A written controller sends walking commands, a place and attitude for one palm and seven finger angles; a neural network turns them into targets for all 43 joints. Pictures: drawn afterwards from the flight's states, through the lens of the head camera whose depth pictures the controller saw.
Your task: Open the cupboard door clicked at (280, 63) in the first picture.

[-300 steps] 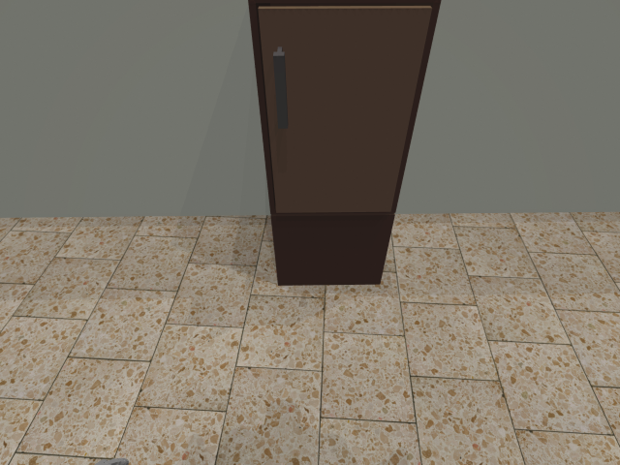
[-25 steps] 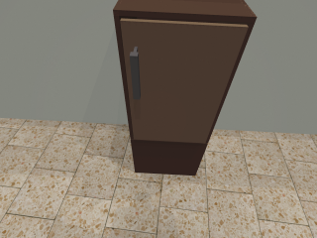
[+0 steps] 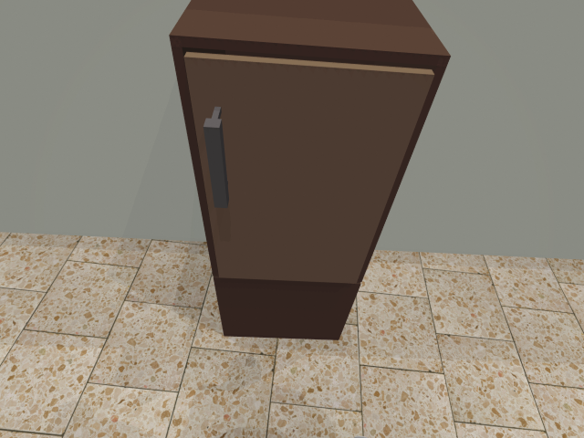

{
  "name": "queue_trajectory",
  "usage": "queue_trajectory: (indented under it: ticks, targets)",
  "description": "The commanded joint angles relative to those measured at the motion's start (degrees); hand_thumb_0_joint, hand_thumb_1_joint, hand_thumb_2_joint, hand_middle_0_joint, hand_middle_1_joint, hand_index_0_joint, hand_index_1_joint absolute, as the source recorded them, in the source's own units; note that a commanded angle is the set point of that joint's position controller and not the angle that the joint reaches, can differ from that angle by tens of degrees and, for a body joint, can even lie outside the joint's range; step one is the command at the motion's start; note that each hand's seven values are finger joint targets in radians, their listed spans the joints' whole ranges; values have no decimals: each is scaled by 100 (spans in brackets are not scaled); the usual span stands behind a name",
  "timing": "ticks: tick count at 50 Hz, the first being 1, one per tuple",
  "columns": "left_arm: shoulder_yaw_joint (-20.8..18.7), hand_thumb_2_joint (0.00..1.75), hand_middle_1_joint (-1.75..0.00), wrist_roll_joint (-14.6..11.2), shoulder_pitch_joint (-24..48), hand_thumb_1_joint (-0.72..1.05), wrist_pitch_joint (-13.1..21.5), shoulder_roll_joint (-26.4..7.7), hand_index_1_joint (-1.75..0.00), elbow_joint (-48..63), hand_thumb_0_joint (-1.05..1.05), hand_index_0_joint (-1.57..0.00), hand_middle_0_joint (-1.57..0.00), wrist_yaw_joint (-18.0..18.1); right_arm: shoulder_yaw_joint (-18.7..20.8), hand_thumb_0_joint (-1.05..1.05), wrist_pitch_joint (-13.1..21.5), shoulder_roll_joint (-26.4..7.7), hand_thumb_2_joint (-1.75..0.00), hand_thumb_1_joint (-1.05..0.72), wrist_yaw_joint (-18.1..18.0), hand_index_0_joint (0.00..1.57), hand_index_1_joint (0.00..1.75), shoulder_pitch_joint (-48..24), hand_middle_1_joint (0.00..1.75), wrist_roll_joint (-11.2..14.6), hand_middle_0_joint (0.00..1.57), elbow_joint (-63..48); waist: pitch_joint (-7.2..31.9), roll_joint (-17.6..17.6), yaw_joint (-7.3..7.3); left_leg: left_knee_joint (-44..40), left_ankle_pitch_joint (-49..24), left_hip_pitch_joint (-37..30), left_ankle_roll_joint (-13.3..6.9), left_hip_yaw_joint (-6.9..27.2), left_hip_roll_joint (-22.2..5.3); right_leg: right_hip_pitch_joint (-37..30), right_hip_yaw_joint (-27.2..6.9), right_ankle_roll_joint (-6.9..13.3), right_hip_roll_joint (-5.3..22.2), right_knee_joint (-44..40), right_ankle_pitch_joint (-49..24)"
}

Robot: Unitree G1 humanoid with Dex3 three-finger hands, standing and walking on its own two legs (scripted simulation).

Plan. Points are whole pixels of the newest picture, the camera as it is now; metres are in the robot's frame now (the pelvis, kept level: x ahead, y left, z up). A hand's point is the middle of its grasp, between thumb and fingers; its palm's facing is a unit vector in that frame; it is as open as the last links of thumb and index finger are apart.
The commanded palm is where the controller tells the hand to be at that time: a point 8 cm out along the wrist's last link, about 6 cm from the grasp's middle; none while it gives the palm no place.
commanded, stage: come to a stop and stand still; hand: left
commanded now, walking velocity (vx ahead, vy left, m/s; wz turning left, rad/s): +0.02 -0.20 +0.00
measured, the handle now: (219, 159) +0.54 +0.17 +0.08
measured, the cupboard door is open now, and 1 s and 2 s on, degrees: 0 0 0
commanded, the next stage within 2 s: look again from close up in 1.30 s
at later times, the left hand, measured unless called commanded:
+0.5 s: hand out of the picture +0.06 +0.10 -0.16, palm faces +0.11 -0.96 -0.25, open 7.3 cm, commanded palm none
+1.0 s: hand out of the picture -0.01 +0.13 -0.18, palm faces +0.06 -0.98 -0.18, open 7.4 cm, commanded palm none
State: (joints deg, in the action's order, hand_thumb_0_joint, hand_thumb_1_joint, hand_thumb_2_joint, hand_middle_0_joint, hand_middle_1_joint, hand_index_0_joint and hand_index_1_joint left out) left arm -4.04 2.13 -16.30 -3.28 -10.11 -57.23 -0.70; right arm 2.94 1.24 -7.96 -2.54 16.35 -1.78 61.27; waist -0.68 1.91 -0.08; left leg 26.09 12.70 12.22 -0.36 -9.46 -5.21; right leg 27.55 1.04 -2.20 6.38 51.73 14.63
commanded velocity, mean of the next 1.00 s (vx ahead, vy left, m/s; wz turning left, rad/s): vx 0.01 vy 0.03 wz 0.00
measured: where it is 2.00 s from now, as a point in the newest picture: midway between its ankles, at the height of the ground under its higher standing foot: outside the picture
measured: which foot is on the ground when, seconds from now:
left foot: down 0.00-0.16, up 0.18-0.64, down 0.66-1.00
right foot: up 0.00-0.14, down 0.16-0.66, up 0.68-0.96, down 0.98-1.00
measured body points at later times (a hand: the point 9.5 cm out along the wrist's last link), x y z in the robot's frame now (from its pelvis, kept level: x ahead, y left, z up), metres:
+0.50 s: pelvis +0.01 -0.09 +0.00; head +0.04 -0.10 +0.45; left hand +0.06 +0.15 -0.14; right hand +0.08 -0.33 -0.16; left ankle -0.01 +0.03 -0.68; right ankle +0.07 -0.19 -0.74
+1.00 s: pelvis -0.01 -0.05 +0.00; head +0.00 -0.05 +0.45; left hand -0.01 +0.18 -0.16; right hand -0.01 -0.28 -0.16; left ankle -0.02 +0.08 -0.74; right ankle -0.02 -0.15 -0.74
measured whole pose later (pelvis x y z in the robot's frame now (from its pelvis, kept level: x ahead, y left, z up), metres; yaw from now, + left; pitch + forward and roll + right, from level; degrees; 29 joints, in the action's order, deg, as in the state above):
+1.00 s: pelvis -0.01 -0.05 +0.00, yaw +1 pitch +0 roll +1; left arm -2.2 1.0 -16.7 -1.4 -9.3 -61.2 0.1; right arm 2.1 -0.1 -8.6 -2.3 17.1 -1.4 61.8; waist -1.1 1.5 0.3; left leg 26.4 15.1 10.9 0.3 -2.7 -0.4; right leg 11.3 3.0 0.1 1.1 27.9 16.1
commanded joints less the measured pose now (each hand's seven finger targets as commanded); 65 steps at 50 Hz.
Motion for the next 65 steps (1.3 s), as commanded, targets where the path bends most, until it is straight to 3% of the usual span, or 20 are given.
queue_trajectory:
  ticks: [1, 6, 8, 10, 13, 18, 26, 30, 31, 33, 35, 39, 43, 47, 49, 50, 51, 53, 59, 65]
  targets:
    - [4, 90, -30, -26, -3, 90, 29, -36, -30, 317, 0, -20, -20, -53, 324, 0, -6, -1114, -90, -90, -17, 20, 30, 272, 30, -39, 20, -271, -454, -1209, 169, -1253, -83, 473, -708, 888, -1272, -271, 338, -105, -105, -981, -3]
    - [-81, 90, -30, -42, -473, 90, 160, -379, -30, 265, 0, -20, -20, -41, 408, 0, -118, -1205, -90, -90, 28, 20, 30, 195, 30, -40, 20, -300, 73, -760, -128, 72, 182, 805, -241, 729, -971, -1878, 519, 21, -406, -2625, -449]
    - [-176, 90, -30, 1, -740, 90, 321, -1247, -30, 188, 0, -20, -20, 128, 159, 0, -191, -288, -90, -90, 81, 20, 30, 454, 30, 33, 20, -476, 366, 1864, -183, 2447, 2336, 1797, 201, 219, 213, -2289, -1400, 543, 1433, -3617, -1371]
    - [-66, 90, -30, -49, -240, 90, 423, -964, -30, 243, 0, -20, -20, 213, 140, 0, -266, -352, -90, -90, 104, 20, 30, 309, 30, 72, 20, -487, 370, 928, -49, 2680, 1873, 1239, 78, 870, -14, -1565, -1187, 809, 1329, -3757, -1066]
    - [17, 90, -30, -74, 293, 90, 443, -778, -30, 356, 0, -20, -20, 275, 107, 0, -284, -420, -90, -90, 140, 20, 30, 377, 30, 98, 20, -248, 9, 873, 65, 2918, 1292, 1231, 220, 863, 47, -1401, -859, 965, 1193, -3423, -2209]
    - [-123, 90, -30, -63, -219, 90, 395, -986, -30, 229, 0, -20, -20, 392, 136, 0, -416, -538, -90, -90, 161, 20, 30, -25, 30, 46, 20, -436, 73, 454, -241, 3235, 1286, 1637, 370, 898, 308, -2034, -1039, 1333, 1562, -3215, -3494]
    - [-193, 90, -30, 24, 16, 90, 303, -1095, -30, 358, 0, -20, -20, 410, 149, 0, -430, -533, -90, -90, 255, 20, 30, -346, 30, 69, 20, -761, 238, 774, -236, 2311, 1317, 1119, 270, 952, 308, -1656, -1154, 1314, 1471, -3472, -1365]
    - [-173, 90, -30, -3, 245, 90, 202, -1056, -30, 356, 0, -20, -20, 305, 110, 0, -280, -428, -90, -90, 238, 20, 30, 222, 30, 107, 20, -573, 261, 874, 50, 228, 432, -564, 139, 494, 578, -655, -804, 788, 824, -3367, 440]
    - [-121, 90, -30, -42, 238, 90, 179, -901, -30, 348, 0, -20, -20, 273, 106, 0, -238, -539, -90, -90, 215, 20, 30, 421, 30, 111, 20, -494, 289, 461, 158, -266, 303, -1050, 107, 575, 485, -311, -562, 528, 523, -3147, 967]
    - [24, 90, -30, -130, 215, 90, 160, -296, -30, 448, 0, -20, -20, 214, 209, 0, -177, -1241, -90, -90, 164, 20, 30, 217, 30, 16, 20, -659, -193, -1894, 167, -1741, 1935, -122, -522, 2829, -1219, 223, 349, 17, -367, -1529, 1306]
    - [43, 90, -30, -60, 269, 90, 191, -329, -30, 351, 0, -20, -20, 152, 109, 0, -144, -1102, -90, -90, 133, 20, 30, -512, 30, -34, 20, -819, -651, -1218, -63, -2126, 2416, 1207, -919, 2822, -1392, -454, -63, 89, -164, -690, 869]
    - [99, 90, -30, -34, -176, 90, 237, -241, -30, -30, 0, -20, -20, 65, 50, 0, -70, -933, -90, -90, 59, 20, 30, -345, 30, 1, 20, -599, -528, -1000, -35, -1680, 1059, 138, -723, 1942, -799, -175, 67, 77, -380, -403, 566]
    - [144, 90, -30, -69, 76, 90, 252, -223, -30, 19, 0, -20, -20, 61, 95, 0, -57, -974, -90, -90, -10, 20, 30, 173, 30, -18, 20, -351, -402, -1030, 196, -1360, -418, -488, -846, 2029, -995, -350, 116, 54, -367, -1215, 896]
    - [138, 90, -30, -109, -389, 90, 278, -176, -30, -182, 0, -20, -20, 99, 91, 0, -64, -999, -90, -90, -58, 20, 30, 231, 30, 31, 20, -206, -52, -822, -34, -599, -1649, -289, -633, 1818, -808, -1560, 181, 107, -481, -2738, -73]
    - [112, 90, -30, -108, -648, 90, 356, -399, -30, -354, 0, -20, -20, 171, 23, 0, -28, -676, -90, -90, -25, 20, 30, 318, 30, 113, 20, -123, 163, -134, -71, -20, -816, 424, -190, 1225, -286, -2618, -464, 282, 75, -3230, -1167]
    - [235, 90, -30, -38, -634, 90, 415, -1135, -30, 10, 0, -20, -20, 230, -85, 0, -14, -907, -90, -90, 50, 20, 30, -129, 30, 89, 20, -614, -693, 118, -49, 5, 18, 277, -16, 1120, 144, -1633, -414, 404, -84, -3271, -565]
    - [220, 90, -30, -55, -574, 90, 383, -644, -30, 60, 0, -20, -20, 265, -41, 0, 49, -763, -90, -90, 41, 20, 30, 30, 30, 25, 20, -795, -75, 274, 3, 380, 251, 370, -4, 956, 151, -1469, -626, 432, 160, -3191, 114]
    - [242, 90, -30, -89, -353, 90, 463, -587, -30, 93, 0, -20, -20, 308, -99, 0, 13, -580, -90, -90, 28, 20, 30, 320, 30, 3, 20, -505, 259, 1043, 86, 722, 211, 485, -20, 835, 287, -1888, -882, 681, 328, -3311, -683]
    - [209, 90, -30, -138, -434, 90, 527, -614, -30, 141, 0, -20, -20, 353, -140, 0, 6, -438, -90, -90, 14, 20, 30, 513, 30, 76, 20, -369, 117, -176, 101, 356, -386, 312, -64, 861, 164, -2120, -582, 688, 279, -2759, -2904]
    - [252, 90, -30, -147, -578, 90, 484, -548, -30, 64, 0, -20, -20, 366, -151, 0, -61, -447, -90, -90, 20, 20, 30, 455, 30, 100, 20, -266, -326, -130, 48, 154, -699, 198, -56, 867, 37, -1974, -396, 457, 76, -2838, -2739]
